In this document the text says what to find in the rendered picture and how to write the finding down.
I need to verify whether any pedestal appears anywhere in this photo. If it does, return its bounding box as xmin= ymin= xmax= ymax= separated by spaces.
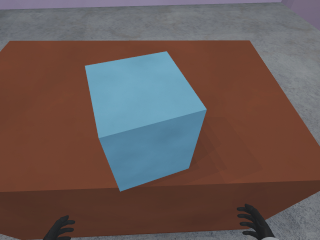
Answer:
xmin=0 ymin=40 xmax=320 ymax=240

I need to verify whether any robot right hand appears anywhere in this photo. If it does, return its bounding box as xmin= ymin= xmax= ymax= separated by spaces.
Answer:
xmin=237 ymin=203 xmax=275 ymax=240

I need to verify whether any carton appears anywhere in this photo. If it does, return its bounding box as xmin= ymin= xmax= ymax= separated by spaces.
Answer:
xmin=85 ymin=51 xmax=207 ymax=192

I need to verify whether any robot left hand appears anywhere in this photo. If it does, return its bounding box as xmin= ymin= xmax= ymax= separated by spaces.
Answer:
xmin=43 ymin=215 xmax=75 ymax=240

